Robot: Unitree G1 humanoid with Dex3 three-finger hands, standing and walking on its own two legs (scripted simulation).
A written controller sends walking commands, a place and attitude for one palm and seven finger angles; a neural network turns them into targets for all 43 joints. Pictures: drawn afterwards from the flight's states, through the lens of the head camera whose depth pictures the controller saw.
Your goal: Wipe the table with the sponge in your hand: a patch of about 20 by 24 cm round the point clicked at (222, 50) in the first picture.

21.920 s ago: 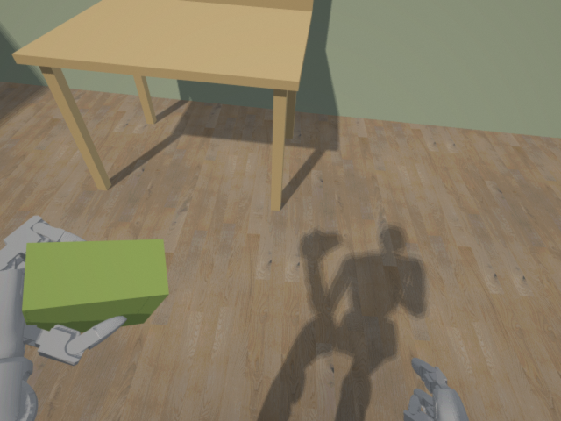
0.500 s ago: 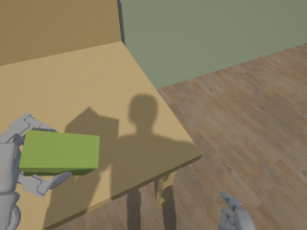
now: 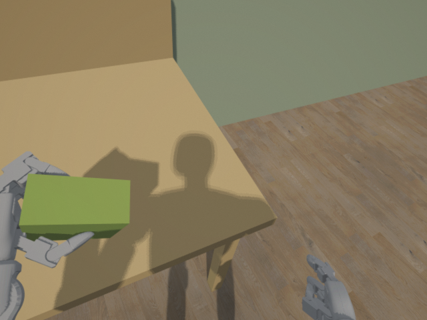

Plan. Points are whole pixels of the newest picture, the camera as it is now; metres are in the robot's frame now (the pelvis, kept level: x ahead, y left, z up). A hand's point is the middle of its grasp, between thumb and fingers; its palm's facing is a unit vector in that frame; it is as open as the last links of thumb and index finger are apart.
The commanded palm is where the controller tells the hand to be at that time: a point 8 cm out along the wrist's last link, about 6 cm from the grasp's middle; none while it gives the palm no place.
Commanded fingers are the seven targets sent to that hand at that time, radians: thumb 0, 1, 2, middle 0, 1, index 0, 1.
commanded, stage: look again from close up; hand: left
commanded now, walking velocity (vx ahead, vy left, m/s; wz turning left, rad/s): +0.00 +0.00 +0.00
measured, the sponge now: (91, 212) +0.23 +0.21 +0.12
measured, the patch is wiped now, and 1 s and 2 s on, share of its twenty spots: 0.00 0.00 0.00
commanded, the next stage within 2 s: turn the palm down, sponge in hand in 0.38 s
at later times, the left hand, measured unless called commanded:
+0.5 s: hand (57, 203) +0.23 +0.25 +0.15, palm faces +0.34 -0.86 -0.39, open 10.3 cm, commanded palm +0.16 +0.29 +0.18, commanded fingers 0.00 0.10 1.30 -1.20 -1.60 -1.20 -1.60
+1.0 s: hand (37, 209) +0.21 +0.26 +0.16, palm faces +0.51 -0.54 -0.67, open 10.3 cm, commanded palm +0.17 +0.27 +0.18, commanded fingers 0.00 0.10 1.30 -1.20 -1.60 -1.20 -1.60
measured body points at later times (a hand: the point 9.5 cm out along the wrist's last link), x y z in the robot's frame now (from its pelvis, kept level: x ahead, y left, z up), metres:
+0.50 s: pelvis +0.00 +0.00 +0.00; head +0.02 +0.03 +0.45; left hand +0.20 +0.29 +0.17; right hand +0.17 -0.22 -0.07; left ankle -0.01 +0.08 -0.74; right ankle +0.05 -0.12 -0.74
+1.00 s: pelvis +0.01 -0.05 -0.01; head +0.02 -0.06 +0.44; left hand +0.18 +0.29 +0.20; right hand +0.23 -0.26 -0.10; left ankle -0.01 +0.08 -0.74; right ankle +0.04 -0.12 -0.74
